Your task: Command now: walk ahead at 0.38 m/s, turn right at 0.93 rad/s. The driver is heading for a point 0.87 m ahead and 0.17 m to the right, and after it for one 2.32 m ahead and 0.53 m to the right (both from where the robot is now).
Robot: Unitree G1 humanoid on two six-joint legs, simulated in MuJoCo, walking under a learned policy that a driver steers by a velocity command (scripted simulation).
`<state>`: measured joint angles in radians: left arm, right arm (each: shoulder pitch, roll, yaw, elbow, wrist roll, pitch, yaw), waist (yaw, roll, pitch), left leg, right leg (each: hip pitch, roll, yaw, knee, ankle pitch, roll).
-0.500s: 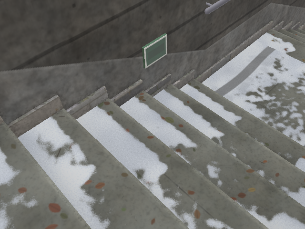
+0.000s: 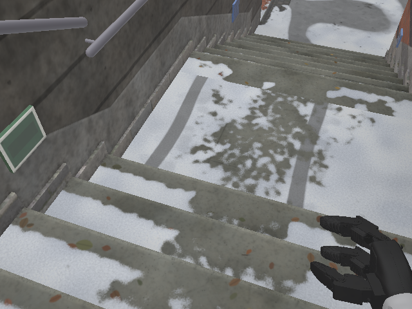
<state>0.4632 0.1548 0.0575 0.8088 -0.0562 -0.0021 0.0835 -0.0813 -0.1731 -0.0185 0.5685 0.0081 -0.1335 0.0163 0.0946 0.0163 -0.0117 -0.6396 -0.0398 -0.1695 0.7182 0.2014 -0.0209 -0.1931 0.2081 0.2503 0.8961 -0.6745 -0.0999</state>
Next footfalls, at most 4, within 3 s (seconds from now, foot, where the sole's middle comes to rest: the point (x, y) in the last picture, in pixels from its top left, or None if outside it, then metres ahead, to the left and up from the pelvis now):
0.10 left None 0.31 0.11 -0.88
0.90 right None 0.32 -0.31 -0.88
1.24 left None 0.58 -0.26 -1.04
1.60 right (352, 282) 0.85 -0.53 -1.19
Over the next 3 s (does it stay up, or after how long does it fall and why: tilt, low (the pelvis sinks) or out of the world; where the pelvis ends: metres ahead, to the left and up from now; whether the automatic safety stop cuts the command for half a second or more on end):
stays up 1.96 -0.35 -0.75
